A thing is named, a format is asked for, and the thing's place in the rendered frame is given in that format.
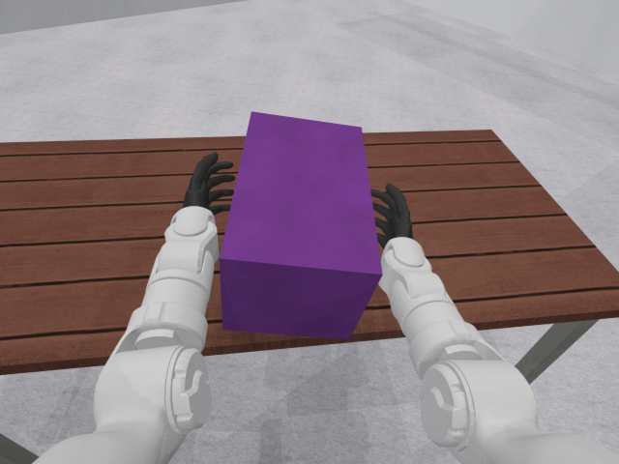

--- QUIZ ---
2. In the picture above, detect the carton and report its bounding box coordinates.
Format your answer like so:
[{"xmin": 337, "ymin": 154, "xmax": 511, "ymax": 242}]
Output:
[{"xmin": 220, "ymin": 112, "xmax": 383, "ymax": 339}]

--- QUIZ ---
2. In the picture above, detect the robot left upper arm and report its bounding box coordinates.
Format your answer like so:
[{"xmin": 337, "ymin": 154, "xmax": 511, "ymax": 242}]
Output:
[{"xmin": 32, "ymin": 345, "xmax": 213, "ymax": 464}]

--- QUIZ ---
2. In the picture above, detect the right robot forearm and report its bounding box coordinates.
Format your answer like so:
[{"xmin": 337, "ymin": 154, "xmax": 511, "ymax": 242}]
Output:
[{"xmin": 378, "ymin": 237, "xmax": 538, "ymax": 416}]

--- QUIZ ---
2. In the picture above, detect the robot left hand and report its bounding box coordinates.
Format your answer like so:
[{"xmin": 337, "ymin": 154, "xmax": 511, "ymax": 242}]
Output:
[{"xmin": 182, "ymin": 152, "xmax": 235, "ymax": 215}]

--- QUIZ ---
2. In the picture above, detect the left robot forearm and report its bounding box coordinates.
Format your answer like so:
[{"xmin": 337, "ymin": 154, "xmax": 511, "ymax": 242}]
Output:
[{"xmin": 94, "ymin": 206, "xmax": 219, "ymax": 425}]

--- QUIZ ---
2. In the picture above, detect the robot right upper arm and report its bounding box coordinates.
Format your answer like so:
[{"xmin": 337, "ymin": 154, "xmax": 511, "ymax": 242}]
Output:
[{"xmin": 421, "ymin": 360, "xmax": 619, "ymax": 464}]

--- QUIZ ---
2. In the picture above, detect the table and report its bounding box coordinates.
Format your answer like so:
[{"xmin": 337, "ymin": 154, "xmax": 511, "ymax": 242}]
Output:
[{"xmin": 0, "ymin": 130, "xmax": 619, "ymax": 464}]

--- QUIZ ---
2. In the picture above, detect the robot right hand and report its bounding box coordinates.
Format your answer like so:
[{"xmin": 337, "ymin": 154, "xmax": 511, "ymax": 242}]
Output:
[{"xmin": 370, "ymin": 183, "xmax": 413, "ymax": 249}]

